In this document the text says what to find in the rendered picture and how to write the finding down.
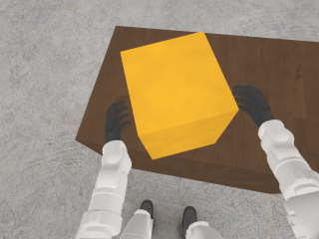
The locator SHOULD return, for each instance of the right robot forearm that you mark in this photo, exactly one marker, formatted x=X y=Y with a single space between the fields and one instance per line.
x=293 y=173

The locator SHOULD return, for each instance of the robot right upper arm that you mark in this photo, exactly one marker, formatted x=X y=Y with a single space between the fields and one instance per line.
x=303 y=215

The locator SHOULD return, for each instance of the pedestal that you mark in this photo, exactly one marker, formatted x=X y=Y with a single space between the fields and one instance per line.
x=286 y=72

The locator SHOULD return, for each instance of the robot right shin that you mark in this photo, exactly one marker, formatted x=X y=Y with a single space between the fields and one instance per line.
x=204 y=223

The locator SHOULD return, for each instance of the robot right foot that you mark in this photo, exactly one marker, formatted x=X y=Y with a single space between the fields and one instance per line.
x=189 y=216

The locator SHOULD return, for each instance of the carton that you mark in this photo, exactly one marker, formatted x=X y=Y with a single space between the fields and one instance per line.
x=179 y=95

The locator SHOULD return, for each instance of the robot right hand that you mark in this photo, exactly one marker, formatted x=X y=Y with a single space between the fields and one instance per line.
x=255 y=104

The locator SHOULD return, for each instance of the robot left hand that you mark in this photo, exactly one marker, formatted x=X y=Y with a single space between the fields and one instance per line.
x=113 y=128

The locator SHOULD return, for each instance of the left robot forearm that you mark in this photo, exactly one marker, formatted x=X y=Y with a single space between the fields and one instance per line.
x=103 y=219

